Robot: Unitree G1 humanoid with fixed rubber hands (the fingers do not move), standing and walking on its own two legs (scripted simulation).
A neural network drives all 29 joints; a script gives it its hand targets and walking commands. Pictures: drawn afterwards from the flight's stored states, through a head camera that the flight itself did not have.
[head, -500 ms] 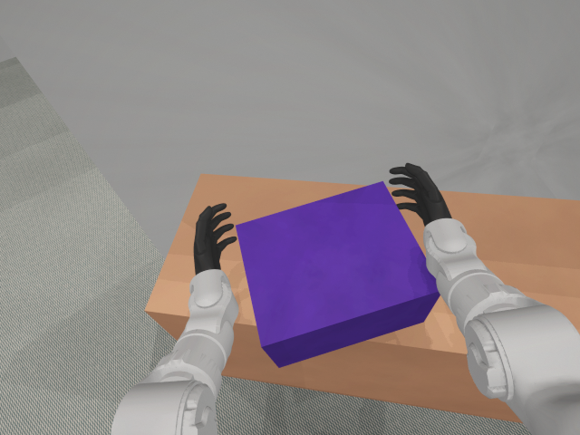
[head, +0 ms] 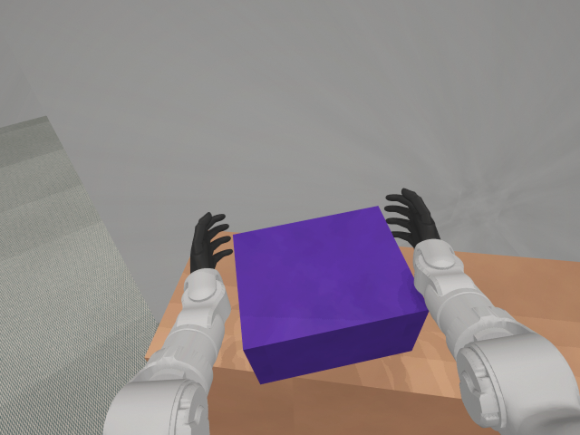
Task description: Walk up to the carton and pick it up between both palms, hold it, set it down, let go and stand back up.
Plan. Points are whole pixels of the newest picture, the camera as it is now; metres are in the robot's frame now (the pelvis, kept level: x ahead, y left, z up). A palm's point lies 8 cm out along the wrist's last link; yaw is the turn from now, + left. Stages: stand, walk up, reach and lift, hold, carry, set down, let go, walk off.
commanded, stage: reach and lift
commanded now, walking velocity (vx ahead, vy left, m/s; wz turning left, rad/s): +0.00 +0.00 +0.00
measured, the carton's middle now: (321, 292) +0.37 +0.01 +0.00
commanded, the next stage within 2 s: hold in 1.78 s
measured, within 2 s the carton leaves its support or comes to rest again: neither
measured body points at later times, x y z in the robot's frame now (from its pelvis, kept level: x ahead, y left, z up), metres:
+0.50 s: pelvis -0.01 -0.01 +0.00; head -0.05 -0.01 +0.45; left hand +0.37 +0.17 +0.12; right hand +0.40 -0.16 +0.14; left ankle +0.01 +0.11 -0.74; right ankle -0.02 -0.14 -0.74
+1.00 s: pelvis -0.01 -0.02 +0.01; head -0.07 -0.01 +0.45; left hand +0.37 +0.17 +0.16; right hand +0.38 -0.16 +0.18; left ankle +0.01 +0.11 -0.74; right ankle -0.02 -0.14 -0.74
